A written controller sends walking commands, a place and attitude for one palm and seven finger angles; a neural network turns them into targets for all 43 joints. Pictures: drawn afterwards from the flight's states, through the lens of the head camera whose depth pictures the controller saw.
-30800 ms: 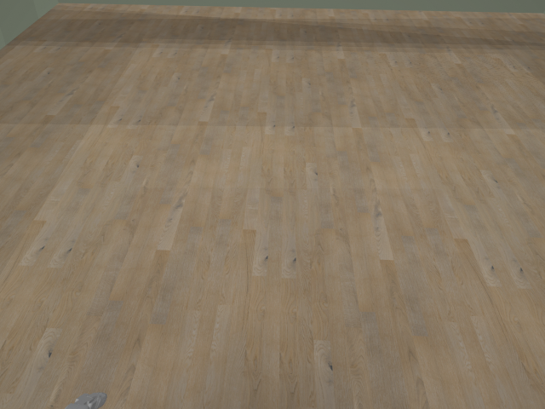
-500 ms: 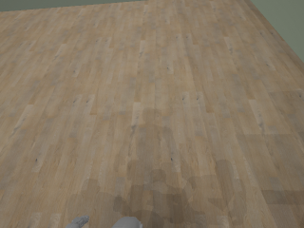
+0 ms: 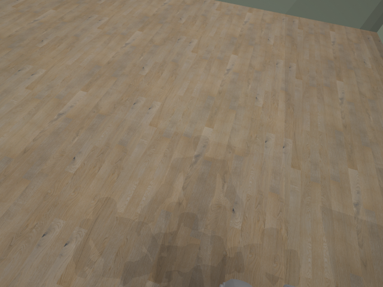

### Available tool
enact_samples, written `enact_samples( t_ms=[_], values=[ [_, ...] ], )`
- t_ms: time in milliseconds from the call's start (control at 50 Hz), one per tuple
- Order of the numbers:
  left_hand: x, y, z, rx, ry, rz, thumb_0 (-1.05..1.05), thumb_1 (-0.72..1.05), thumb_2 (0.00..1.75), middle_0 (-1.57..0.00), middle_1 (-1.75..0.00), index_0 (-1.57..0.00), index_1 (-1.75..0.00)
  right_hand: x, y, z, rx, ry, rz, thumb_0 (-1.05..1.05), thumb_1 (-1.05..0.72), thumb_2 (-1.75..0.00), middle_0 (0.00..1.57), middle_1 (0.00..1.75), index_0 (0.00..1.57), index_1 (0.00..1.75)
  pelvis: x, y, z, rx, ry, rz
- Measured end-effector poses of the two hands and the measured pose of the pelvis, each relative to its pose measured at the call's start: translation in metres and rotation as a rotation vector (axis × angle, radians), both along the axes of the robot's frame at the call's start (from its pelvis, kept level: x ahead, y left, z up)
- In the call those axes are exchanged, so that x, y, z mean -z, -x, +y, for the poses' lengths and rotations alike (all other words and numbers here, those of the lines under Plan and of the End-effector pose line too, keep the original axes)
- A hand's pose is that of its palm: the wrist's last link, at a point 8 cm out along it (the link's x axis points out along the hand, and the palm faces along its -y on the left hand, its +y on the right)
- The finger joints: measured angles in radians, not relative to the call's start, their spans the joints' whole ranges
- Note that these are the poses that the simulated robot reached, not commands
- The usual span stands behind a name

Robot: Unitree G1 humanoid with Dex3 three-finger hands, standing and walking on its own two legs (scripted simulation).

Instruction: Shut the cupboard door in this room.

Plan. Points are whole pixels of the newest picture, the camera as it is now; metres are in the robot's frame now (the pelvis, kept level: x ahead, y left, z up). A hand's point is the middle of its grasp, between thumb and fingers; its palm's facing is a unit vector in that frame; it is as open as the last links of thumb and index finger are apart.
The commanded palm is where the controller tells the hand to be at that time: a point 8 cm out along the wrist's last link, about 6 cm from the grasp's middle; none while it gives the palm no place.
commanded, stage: turn or walk to find it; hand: left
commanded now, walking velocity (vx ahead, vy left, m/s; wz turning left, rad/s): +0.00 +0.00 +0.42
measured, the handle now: out of the picture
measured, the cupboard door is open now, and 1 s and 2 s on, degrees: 86 86 86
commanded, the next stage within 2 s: none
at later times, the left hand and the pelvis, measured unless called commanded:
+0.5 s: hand out of the picture +0.03 +0.16 -0.15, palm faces +0.21 -0.94 -0.27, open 7.4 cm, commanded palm none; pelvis +0.00 -0.05 +0.00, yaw +13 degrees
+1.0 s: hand out of the picture -0.06 +0.22 -0.17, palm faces +0.45 -0.86 -0.25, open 7.4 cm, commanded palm none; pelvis -0.03 -0.01 +0.00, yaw +25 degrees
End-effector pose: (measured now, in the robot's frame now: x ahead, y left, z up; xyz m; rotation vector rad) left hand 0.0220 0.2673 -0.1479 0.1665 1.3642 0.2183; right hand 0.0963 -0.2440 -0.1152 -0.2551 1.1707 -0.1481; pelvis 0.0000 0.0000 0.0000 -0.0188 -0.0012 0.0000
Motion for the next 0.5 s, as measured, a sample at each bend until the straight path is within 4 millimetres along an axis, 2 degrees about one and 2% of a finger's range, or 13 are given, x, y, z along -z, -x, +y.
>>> enact_samples(
  t_ms=[140,240,300,400,500],
  values=[
    [-0.012,-0.023,-0.007,-0.012,-0.009,-0.092,0.01,0.91,0.90,-0.20,-0.30,-0.20,-0.30,0.005,0.002,0.006,-0.024,-0.035,0.022,0.00,-0.91,-0.89,0.20,0.30,0.20,0.30,-0.004,0.000,-0.004,-0.051,-0.004,0.000],
    [-0.019,-0.043,-0.027,-0.010,-0.024,-0.163,0.01,0.91,0.90,-0.20,-0.30,-0.20,-0.30,0.021,0.015,-0.009,-0.021,-0.065,0.072,0.00,-0.91,-0.89,0.20,0.30,0.20,0.30,0.001,0.000,-0.020,-0.092,-0.018,0.001],
    [-0.021,-0.046,-0.041,-0.012,-0.048,-0.205,0.00,0.91,0.90,-0.20,-0.30,-0.20,-0.30,0.036,0.019,-0.023,-0.022,-0.085,0.098,0.00,-0.91,-0.89,0.20,0.30,0.20,0.30,0.008,0.000,-0.034,-0.118,-0.031,0.003],
    [-0.030,-0.026,-0.060,-0.058,-0.057,-0.206,0.00,0.91,0.90,-0.20,-0.30,-0.20,-0.30,0.039,0.019,-0.040,-0.053,-0.085,0.148,0.01,-0.91,-0.90,0.20,0.30,0.20,0.29,0.004,0.003,-0.044,-0.179,-0.045,-0.010],
    [-0.030,0.005,-0.068,-0.120,-0.046,-0.155,0.00,0.91,0.90,-0.20,-0.30,-0.20,-0.30,0.033,0.012,-0.044,-0.100,-0.073,0.168,0.01,-0.91,-0.90,0.19,0.30,0.20,0.29,-0.002,0.005,-0.046,-0.226,-0.055,-0.006]
  ],
)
